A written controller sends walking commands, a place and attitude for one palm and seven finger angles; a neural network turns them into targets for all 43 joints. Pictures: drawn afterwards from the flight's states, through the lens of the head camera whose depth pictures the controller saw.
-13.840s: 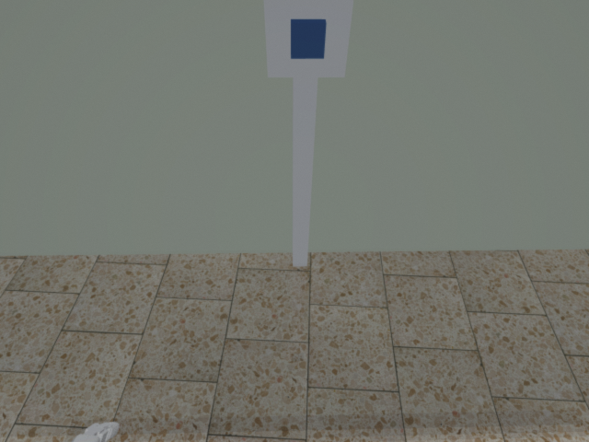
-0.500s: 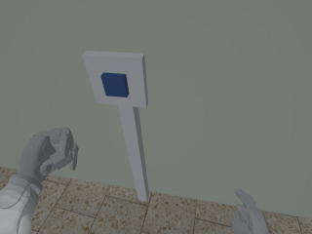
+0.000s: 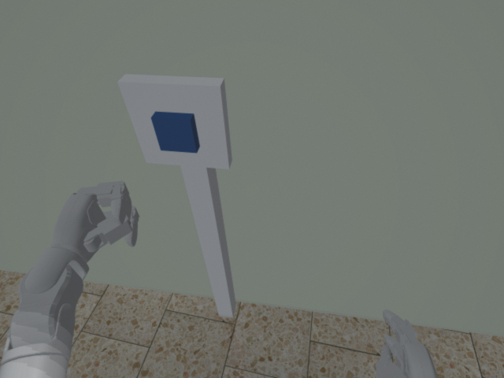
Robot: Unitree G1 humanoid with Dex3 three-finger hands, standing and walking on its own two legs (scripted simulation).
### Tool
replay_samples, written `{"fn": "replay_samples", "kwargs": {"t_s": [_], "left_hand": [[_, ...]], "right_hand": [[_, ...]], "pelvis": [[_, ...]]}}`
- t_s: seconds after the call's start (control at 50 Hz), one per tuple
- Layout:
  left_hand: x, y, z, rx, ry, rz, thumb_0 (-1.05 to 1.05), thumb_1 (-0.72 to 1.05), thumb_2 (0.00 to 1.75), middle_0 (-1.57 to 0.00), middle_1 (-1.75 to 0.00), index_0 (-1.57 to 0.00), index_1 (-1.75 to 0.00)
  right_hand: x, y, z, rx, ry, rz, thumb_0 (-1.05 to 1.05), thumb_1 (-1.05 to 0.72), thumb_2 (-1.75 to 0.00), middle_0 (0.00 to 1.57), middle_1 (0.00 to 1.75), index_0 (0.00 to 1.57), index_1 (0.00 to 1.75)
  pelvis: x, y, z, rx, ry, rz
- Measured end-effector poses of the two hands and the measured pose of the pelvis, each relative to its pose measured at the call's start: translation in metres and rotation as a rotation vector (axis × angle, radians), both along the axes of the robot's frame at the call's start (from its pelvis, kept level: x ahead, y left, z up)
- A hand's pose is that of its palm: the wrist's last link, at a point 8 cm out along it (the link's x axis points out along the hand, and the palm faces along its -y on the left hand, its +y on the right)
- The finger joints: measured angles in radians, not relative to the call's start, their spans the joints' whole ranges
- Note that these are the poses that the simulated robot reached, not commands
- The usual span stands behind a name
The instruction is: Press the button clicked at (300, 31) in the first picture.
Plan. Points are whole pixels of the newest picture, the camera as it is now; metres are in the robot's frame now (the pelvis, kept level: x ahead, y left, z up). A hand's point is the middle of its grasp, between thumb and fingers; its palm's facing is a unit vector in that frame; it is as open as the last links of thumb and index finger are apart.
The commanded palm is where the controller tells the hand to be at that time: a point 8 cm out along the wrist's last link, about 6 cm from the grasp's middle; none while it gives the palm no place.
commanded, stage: aim a knuckle at the button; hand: left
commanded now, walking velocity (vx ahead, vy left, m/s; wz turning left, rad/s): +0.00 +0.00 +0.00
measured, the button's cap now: (177, 131) +0.49 +0.18 +0.16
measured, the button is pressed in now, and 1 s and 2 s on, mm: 0 0 0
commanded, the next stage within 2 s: press the button with the knuckle in 1.50 s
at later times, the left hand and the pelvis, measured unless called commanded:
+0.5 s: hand (152, 195) +0.35 +0.19 +0.13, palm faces -0.04 -1.00 -0.02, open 3.1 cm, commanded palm +0.33 +0.24 +0.13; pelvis +0.01 +0.01 +0.00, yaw +0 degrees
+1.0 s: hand (178, 173) +0.41 +0.17 +0.12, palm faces -0.05 -1.00 -0.01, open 3.1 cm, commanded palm +0.38 +0.22 +0.13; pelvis +0.01 +0.01 +0.00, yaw -2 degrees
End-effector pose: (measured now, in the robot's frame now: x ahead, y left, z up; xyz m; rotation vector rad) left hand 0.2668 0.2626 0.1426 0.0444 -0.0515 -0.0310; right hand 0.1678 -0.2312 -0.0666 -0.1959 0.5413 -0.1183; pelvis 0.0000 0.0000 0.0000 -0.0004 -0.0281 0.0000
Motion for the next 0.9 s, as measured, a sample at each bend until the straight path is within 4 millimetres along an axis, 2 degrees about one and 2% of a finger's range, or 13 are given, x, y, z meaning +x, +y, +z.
{"fn": "replay_samples", "kwargs": {"t_s": [0.5,0.72,0.9], "left_hand": [[0.064,-0.014,-0.009,-0.025,0.034,-0.006,0.02,0.89,0.90,-1.30,-1.50,-1.30,-1.50],[0.091,-0.019,-0.014,-0.033,0.054,0.002,0.01,0.89,0.90,-1.30,-1.50,-1.30,-1.50],[0.123,-0.035,-0.016,-0.036,0.065,-0.015,0.02,0.90,0.90,-1.30,-1.50,-1.30,-1.50]], "right_hand": [[-0.010,0.009,-0.012,0.003,0.124,-0.029,0.01,-0.90,-0.90,0.20,0.30,0.21,0.30],[-0.034,-0.003,-0.022,-0.007,0.220,-0.077,0.01,-0.90,-0.90,0.20,0.30,0.21,0.30],[-0.064,-0.012,-0.034,-0.014,0.326,-0.118,0.01,-0.90,-0.90,0.20,0.30,0.21,0.30]], "pelvis": [[0.007,0.012,0.000,-0.001,0.036,-0.007],[0.006,0.011,0.000,-0.002,0.052,-0.012],[0.005,0.009,-0.002,-0.001,0.081,-0.016]]}}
